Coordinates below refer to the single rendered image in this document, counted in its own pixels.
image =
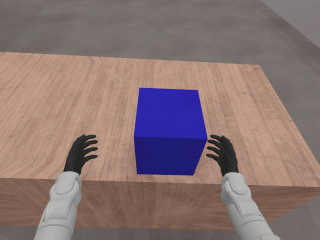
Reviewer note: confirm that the right robot forearm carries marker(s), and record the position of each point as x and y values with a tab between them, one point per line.
243	212

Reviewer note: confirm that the pedestal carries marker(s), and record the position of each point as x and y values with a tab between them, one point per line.
47	101

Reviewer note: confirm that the robot left hand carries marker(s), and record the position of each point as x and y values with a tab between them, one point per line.
75	159

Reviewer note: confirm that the robot right hand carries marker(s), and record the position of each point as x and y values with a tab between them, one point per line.
227	157

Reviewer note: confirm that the left robot forearm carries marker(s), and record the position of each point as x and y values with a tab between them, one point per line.
59	216

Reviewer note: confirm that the carton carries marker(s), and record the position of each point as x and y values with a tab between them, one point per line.
170	133

